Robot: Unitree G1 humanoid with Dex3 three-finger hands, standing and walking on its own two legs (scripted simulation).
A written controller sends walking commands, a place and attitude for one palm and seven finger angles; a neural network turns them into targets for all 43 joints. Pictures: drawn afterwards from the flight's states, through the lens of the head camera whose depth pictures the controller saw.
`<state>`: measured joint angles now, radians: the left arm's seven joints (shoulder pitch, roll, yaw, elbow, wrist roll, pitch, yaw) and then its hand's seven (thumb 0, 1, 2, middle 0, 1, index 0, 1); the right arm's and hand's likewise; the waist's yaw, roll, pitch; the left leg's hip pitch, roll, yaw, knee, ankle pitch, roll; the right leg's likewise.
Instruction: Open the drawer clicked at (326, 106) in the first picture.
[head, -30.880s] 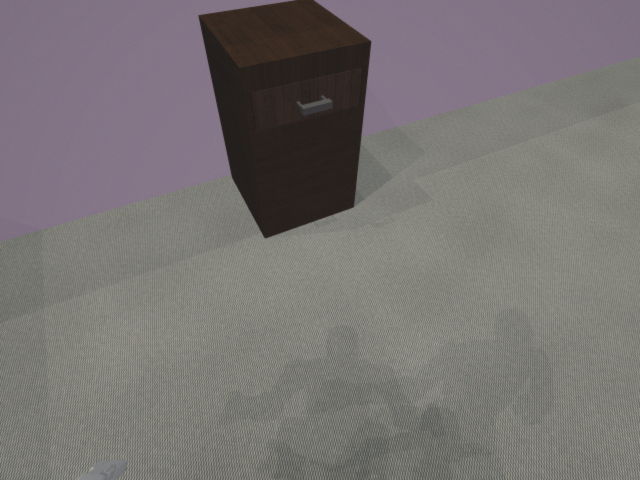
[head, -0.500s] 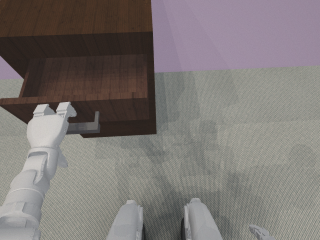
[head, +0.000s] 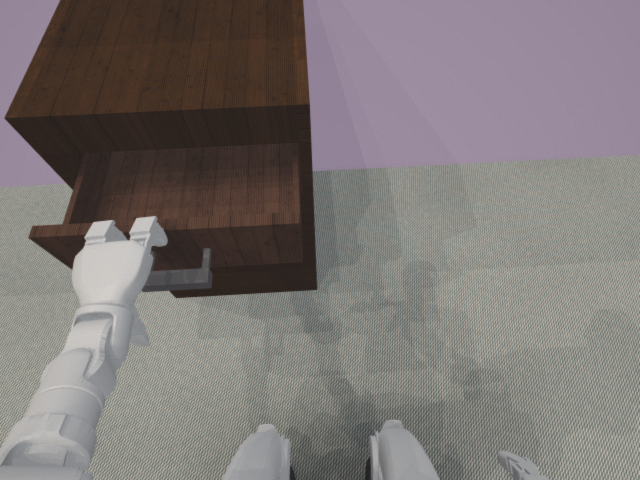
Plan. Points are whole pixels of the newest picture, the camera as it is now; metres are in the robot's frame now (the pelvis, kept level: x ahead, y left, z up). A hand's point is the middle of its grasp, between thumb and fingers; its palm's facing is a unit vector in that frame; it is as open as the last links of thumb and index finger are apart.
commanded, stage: lift the hand off the handle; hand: left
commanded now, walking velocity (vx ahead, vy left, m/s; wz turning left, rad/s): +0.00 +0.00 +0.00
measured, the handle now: (177, 267) +0.42 +0.24 -0.10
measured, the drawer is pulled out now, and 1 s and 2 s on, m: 0.15 0.15 0.15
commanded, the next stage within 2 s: draw the hand back to the body in 1.22 s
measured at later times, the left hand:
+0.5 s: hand (119, 271) +0.37 +0.27 +0.00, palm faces -0.05 -0.03 -1.00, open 13.8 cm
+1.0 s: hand (107, 258) +0.37 +0.27 +0.04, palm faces -0.05 -0.01 -1.00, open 13.8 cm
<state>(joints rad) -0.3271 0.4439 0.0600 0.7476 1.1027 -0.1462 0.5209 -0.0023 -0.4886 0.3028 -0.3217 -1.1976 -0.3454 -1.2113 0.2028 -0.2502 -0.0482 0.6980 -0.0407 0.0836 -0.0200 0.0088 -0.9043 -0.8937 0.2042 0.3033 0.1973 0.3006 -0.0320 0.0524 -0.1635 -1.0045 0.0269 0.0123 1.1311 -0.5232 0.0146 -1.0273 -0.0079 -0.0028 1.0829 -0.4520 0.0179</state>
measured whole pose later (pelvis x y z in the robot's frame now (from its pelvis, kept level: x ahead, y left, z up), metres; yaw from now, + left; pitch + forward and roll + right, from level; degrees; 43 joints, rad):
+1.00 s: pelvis +0.02 -0.01 +0.05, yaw +0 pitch +15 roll +0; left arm -0.23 0.45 0.04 0.60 1.05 -0.08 0.39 0.00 -0.49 0.30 -0.32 -1.20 -0.32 -1.20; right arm 0.23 -0.26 -0.05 0.66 0.00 0.09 -0.04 0.01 -0.90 -0.89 0.20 0.30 0.20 0.30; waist -0.02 0.06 -0.12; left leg -0.68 0.02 0.02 0.86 -0.44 0.00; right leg -0.72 -0.01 0.00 0.84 -0.39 0.01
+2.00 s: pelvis +0.04 -0.01 +0.07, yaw +1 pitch +3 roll +0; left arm 0.20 0.39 0.10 0.01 0.45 -0.06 0.20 -0.01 -0.48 0.31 -0.32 -1.19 -0.32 -1.19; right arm 0.16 -0.24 -0.02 0.57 0.02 0.01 -0.05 0.01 -0.91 -0.89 0.20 0.30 0.20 0.30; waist 0.06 0.09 -0.01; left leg -0.31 0.01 0.01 0.63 -0.38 0.00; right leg -0.35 -0.02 -0.01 0.63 -0.34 0.01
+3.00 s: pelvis +0.04 -0.01 +0.09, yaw +2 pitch -3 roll +0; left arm 0.55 0.31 0.28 -0.45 -0.05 -0.11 0.10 0.01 0.87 0.89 -0.22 -0.32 -0.21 -0.32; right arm 0.20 -0.20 0.01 0.63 0.00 -0.14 -0.08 0.02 -0.90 -0.89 0.20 0.30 0.20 0.30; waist 0.06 0.08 0.01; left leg -0.07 0.02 0.00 0.40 -0.28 -0.01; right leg -0.09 -0.01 -0.03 0.39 -0.24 0.01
